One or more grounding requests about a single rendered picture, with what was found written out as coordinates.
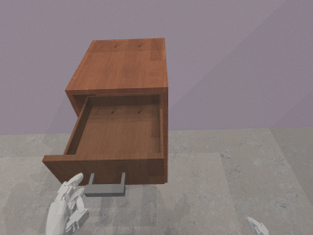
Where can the cabinet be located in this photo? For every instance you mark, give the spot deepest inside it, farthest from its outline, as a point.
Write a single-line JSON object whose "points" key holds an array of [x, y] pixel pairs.
{"points": [[123, 67]]}

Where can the robot right hand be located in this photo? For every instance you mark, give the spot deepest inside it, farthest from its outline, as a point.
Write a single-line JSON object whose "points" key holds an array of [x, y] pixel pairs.
{"points": [[258, 228]]}

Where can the robot left hand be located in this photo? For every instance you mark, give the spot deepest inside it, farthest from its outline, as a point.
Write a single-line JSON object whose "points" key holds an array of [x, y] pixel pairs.
{"points": [[67, 213]]}

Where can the handle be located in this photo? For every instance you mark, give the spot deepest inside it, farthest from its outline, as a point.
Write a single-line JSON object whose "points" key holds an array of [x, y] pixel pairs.
{"points": [[105, 190]]}

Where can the drawer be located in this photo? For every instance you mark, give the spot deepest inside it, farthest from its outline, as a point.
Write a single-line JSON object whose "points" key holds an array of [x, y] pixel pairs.
{"points": [[112, 135]]}

